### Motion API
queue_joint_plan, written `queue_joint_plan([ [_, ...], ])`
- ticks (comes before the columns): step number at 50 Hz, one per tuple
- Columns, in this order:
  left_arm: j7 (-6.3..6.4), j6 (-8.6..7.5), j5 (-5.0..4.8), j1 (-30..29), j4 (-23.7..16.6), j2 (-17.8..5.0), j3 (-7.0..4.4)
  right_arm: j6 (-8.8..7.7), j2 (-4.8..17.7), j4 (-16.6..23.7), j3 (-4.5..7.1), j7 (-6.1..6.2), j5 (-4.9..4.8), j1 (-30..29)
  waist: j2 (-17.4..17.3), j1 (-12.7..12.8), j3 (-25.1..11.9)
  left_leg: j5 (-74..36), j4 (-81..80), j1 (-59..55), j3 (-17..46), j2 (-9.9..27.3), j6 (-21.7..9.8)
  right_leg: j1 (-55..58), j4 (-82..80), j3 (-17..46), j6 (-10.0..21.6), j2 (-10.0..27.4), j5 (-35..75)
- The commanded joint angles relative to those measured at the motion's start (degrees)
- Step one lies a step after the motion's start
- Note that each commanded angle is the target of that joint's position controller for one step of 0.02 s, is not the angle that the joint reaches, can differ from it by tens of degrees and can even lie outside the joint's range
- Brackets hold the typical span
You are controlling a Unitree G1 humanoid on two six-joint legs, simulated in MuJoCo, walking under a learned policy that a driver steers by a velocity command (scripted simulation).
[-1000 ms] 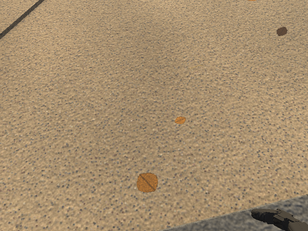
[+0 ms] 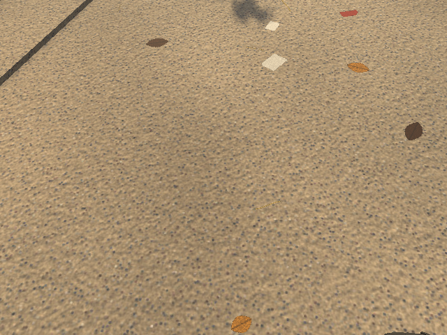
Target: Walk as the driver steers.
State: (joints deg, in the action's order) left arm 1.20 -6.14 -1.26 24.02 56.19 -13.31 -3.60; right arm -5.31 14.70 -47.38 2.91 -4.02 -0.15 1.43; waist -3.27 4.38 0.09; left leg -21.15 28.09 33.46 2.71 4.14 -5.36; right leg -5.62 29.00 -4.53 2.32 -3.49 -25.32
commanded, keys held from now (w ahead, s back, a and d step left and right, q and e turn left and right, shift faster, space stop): w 0.08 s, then w+e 0.72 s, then w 0.20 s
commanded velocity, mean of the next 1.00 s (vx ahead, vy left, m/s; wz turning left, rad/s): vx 0.50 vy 0.00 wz -0.37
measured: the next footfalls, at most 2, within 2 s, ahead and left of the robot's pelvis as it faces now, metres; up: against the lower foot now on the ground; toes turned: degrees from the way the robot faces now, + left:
left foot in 0.14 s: +0.26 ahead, +0.14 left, -0.11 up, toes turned +1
right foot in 0.66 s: +0.51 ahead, -0.13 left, -0.11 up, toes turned -18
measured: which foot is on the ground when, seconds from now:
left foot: up 0.00-0.12, down 0.14-0.64, up 0.66-1.00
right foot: down 0.00-0.14, up 0.16-0.64, down 0.66-1.00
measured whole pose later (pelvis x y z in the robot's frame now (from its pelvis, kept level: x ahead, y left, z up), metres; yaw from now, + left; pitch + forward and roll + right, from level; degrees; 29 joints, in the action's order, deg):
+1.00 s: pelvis +0.55 -0.07 -0.08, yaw -24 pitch +2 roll +0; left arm 0.2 -3.8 -0.7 18.6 44.4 -14.4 -3.9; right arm -5.3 16.0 -46.6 3.3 -0.5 0.1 2.0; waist -2.2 3.2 1.6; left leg -2.8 36.6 37.5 3.9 5.5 2.0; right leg -6.0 17.4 5.0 5.3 -6.4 -12.8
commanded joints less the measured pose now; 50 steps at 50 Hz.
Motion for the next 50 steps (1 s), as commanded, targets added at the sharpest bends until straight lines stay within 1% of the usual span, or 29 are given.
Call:
queue_joint_plan([
  [1, 0.59, 0.25, 0.07, 3.8, -1.9, -6.1, -1.12, -0.72, 2.0, 5.2, -0.54, -1.38, -0.56, -8.7, 4.8, 1.3, 5.1, 1.2, -3.6, 3.8, 1.0, 0.8, -0.5, -0.7, 0.5, 11.5, 7.4, 15.3, 11.6],
  [3, 1.14, 1.20, 0.19, 5.5, -2.0, -6.8, -1.29, -1.03, 2.1, 5.0, -0.98, -1.83, -0.84, -9.6, 4.3, 2.3, 6.0, 3.0, -7.1, 5.6, 1.6, 1.7, 0.1, 3.5, 5.6, 13.5, 6.9, 16.2, 14.0],
  [5, 1.03, 2.18, 0.22, 6.1, -1.9, -7.9, -1.60, -1.21, 2.9, 3.7, -0.74, -1.39, -0.70, -6.1, 3.4, 0.9, 5.0, 8.2, -8.8, -1.3, 0.2, 1.4, -0.2, 2.0, 11.8, 14.2, 6.8, 15.7, 20.3],
  [6, 0.51, 2.38, 0.37, 4.9, -2.0, -7.9, -1.58, -1.39, 4.0, 1.2, 0.03, -0.97, -0.56, 1.6, 1.9, -3.4, 1.6, 7.0, -10.0, -13.1, -1.7, 0.2, -1.3, -2.6, 19.7, 12.9, 6.5, 13.4, 23.5],
  [7, -0.52, 1.67, 1.06, 4.6, -2.2, -6.5, -1.35, -1.39, 6.0, -2.5, 1.47, -0.42, 0.20, 12.3, -1.1, -7.9, -5.2, 1.3, -6.2, -32.6, -2.4, 0.4, -2.8, -12.4, 33.0, 10.1, 5.0, 8.9, 21.8],
  [8, -1.49, 0.38, 0.80, 7.1, -2.3, -2.3, -0.27, -1.16, 8.5, -4.7, 1.55, -0.05, 1.20, 21.0, -9.6, -10.3, -12.9, -22.7, 8.5, -54.3, 4.3, 10.1, -6.8, -32.8, 56.6, 8.4, 2.8, 2.8, -12.8],
  [9, -1.64, -0.86, -2.16, 11.5, -3.3, -4.2, 0.44, -0.34, 11.4, -5.2, 2.41, 0.56, 0.88, 27.5, -14.3, -11.7, -23.6, -20.5, 11.4, -67.1, 18.0, 20.1, -13.5, -42.7, 68.7, 13.4, 0.6, 1.8, -18.8],
  [10, -1.31, -1.84, -3.90, 7.2, -5.5, -5.8, 0.02, 0.58, 12.8, -5.9, 3.37, 1.63, 0.14, 28.2, -11.4, -13.1, -24.1, 6.6, 3.4, -64.8, 24.9, 23.0, -15.9, -49.4, 67.5, 16.0, -0.3, 4.3, -11.7],
  [11, -0.31, -1.85, -4.16, -0.1, -7.5, -8.4, -0.90, 0.55, 9.7, -3.8, 2.55, 2.73, 0.73, 21.3, -4.2, -11.2, -17.0, 23.2, -4.4, -54.8, 24.2, 21.2, -14.2, -50.8, 58.4, 14.1, -0.9, 6.8, -0.3],
  [12, 0.86, -0.72, -2.60, -3.7, -8.1, -8.8, -1.25, 0.07, 6.8, -2.2, 1.49, 2.96, 1.14, 13.8, 2.2, -8.6, -10.3, 26.8, -10.0, -42.4, 23.9, 20.2, -12.9, -47.0, 56.8, 11.2, -2.1, 8.4, 4.8],
  [13, 1.40, 0.62, -1.07, -2.4, -7.8, -6.8, -1.17, -0.73, 6.0, -1.7, 1.04, 2.89, 1.64, 9.2, 2.5, -4.9, -7.2, 20.7, -11.2, -31.8, 23.8, 20.9, -13.7, -41.7, 54.0, 12.7, -3.8, 10.2, 8.1],
  [14, 1.31, 2.08, 0.02, -0.4, -6.9, -4.2, -0.98, -1.06, 4.9, -2.2, 0.97, 2.50, 1.37, 6.9, 2.4, -2.4, -2.8, 16.2, -13.3, -23.2, 16.6, 17.4, -11.6, -36.9, 48.3, 12.6, -4.6, 11.7, 8.5],
  [15, 1.06, 3.00, 0.15, -0.1, -7.1, -2.3, -0.79, -1.33, 4.2, -2.7, 1.03, 2.33, 1.25, 6.3, -0.5, -1.5, -0.5, 15.4, -15.1, -19.0, 10.6, 14.6, -9.5, -34.3, 43.1, 12.7, -4.7, 12.5, 8.4],
  [18, 0.63, 3.26, 0.34, -4.9, -9.4, -2.9, -1.29, -1.78, 5.5, -4.4, 1.74, 3.53, 1.28, 9.1, -0.8, -2.7, -0.2, 7.7, -17.4, -20.5, 1.5, 11.8, -7.2, -34.0, 31.9, 11.6, -3.5, 12.2, 16.4],
  [21, -0.73, 2.63, 0.18, -10.9, -11.0, -1.5, -0.95, -1.07, 6.7, -5.3, 2.22, 4.92, 0.70, 10.8, 1.0, -4.6, 0.1, 6.3, -18.2, -25.5, -4.8, 9.8, -5.1, -33.5, 19.2, 8.9, -1.1, 10.6, 25.8],
  [27, -3.32, 2.97, 0.10, -22.6, -16.4, -1.4, -0.55, 1.23, 8.2, -6.9, 2.74, 5.42, -0.51, 16.1, 1.2, -7.9, 3.4, 6.8, -16.1, -36.7, -10.2, 12.0, -3.0, -35.7, 9.0, 3.4, 1.6, 8.0, 24.7],
  [30, -4.37, 3.46, 0.15, -21.4, -18.0, -3.9, -1.52, 2.22, 10.9, -6.0, 3.43, 5.62, -0.88, 14.4, -1.5, -5.1, 1.1, -13.0, -7.5, -38.7, -13.2, 12.4, -1.2, -28.0, 8.0, -1.0, 4.2, 4.1, 15.8],
  [31, -4.45, 3.60, 0.08, -17.5, -17.5, -5.6, -2.37, 2.57, 11.9, -5.7, 3.65, 5.81, -0.91, 13.7, -2.3, -2.6, -1.3, -20.2, -0.8, -38.3, -14.2, 11.9, -0.5, -21.9, 7.4, -2.4, 5.4, 1.9, 13.7],
  [32, -4.17, 3.64, -0.03, -9.5, -15.6, -8.2, -3.83, 2.77, 12.0, -5.3, 3.57, 5.93, -1.06, 12.7, -1.3, 2.0, -5.2, -20.2, 10.1, -34.4, -15.4, 10.2, 1.1, -10.0, 3.3, -2.7, 7.3, -0.3, 16.8],
  [33, -3.01, 4.03, 0.03, 0.1, -13.4, -13.6, -5.98, 2.33, 11.1, -4.2, 3.11, 5.96, -0.15, 12.9, 4.6, 5.9, -10.4, -3.5, 27.7, -20.6, -15.7, 7.5, 3.7, 7.9, 1.4, 8.6, 10.8, 5.4, 18.3],
  [34, -2.66, 3.45, -0.31, -1.4, -13.9, -19.7, -6.47, 0.43, 2.0, -1.4, 0.32, 4.59, 1.86, 18.4, 18.1, -1.7, -15.0, 52.5, 47.5, 4.9, -9.8, -4.6, 6.6, 26.6, -2.9, 40.6, 21.4, 20.1, 15.4],
  [35, -2.67, 3.05, 0.47, 2.3, -15.0, -15.8, -5.18, -2.36, 6.8, -0.1, 0.98, 3.36, -0.74, 12.4, 13.1, 2.8, -20.8, 54.9, 53.5, 12.6, 2.3, -5.5, 5.6, 30.4, -10.9, 51.5, 23.5, 23.2, 9.5],
  [36, -2.52, 2.44, 0.77, -0.8, -15.0, -12.9, -4.36, -3.61, 9.0, 1.5, 1.64, 2.89, -2.69, 7.1, 10.2, 2.9, -12.5, 49.4, 51.9, 17.1, 2.6, -2.6, 4.2, 25.1, -11.7, 42.8, 20.1, 21.1, 13.3],
  [37, -2.47, 2.14, 0.36, -5.3, -16.0, -10.9, -3.74, -4.02, 8.6, 1.3, 1.49, 3.11, -1.99, 6.8, 5.0, 0.1, -8.3, 44.4, 46.2, 13.8, 2.6, 0.0, 3.7, 16.1, -11.9, 35.5, 17.7, 18.6, 18.8],
  [38, -2.42, 2.12, 0.37, -9.5, -17.0, -9.2, -3.10, -3.67, 8.8, 0.6, 1.94, 3.57, -0.63, 7.0, 3.0, -2.3, -5.2, 42.0, 41.1, 9.1, 2.1, 1.6, 4.2, 7.4, -12.7, 30.2, 16.1, 16.5, 25.1],
  [39, -2.27, 2.05, 0.79, -11.5, -17.9, -8.0, -2.54, -2.83, 9.3, 0.6, 2.43, 3.70, -0.19, 8.1, 3.5, -4.3, -4.3, 40.6, 38.3, 4.8, 2.4, 2.6, 4.8, 2.2, -14.0, 27.3, 15.5, 14.9, 28.7],
  [42, -1.55, 1.65, 0.73, -11.2, -18.0, -9.2, -2.57, -0.74, 6.8, 1.1, 2.25, 3.94, 0.60, 8.8, 4.3, -5.9, -2.9, 36.5, 30.4, 1.3, 0.4, 2.5, 7.3, -5.0, -16.2, 21.8, 15.1, 13.1, 34.7],
  [46, -0.55, 1.72, 0.59, -7.0, -16.0, -9.9, -2.65, -0.44, 4.0, 3.2, 1.00, 3.84, 0.75, 1.1, 6.2, -2.8, -1.1, 20.9, 14.0, -0.4, -1.0, 0.8, 8.3, -6.9, -16.8, 15.4, 11.7, 9.6, 33.9],
  [50, -0.83, 1.48, 0.42, -3.3, -13.7, -10.2, -2.53, -0.70, 4.5, 5.3, 0.61, 3.18, -0.21, -5.1, 7.7, 0.1, 1.1, 13.4, 5.0, -1.6, -1.0, -0.7, 6.9, -4.3, -16.8, 16.7, 10.2, 11.1, 25.2],
])
Keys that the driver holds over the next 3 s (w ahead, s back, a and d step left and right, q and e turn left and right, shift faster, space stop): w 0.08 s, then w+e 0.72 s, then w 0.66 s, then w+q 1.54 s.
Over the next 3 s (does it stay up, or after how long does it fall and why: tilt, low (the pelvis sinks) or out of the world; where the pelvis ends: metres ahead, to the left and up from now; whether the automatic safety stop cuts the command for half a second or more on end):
stays up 1.58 -0.26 -0.08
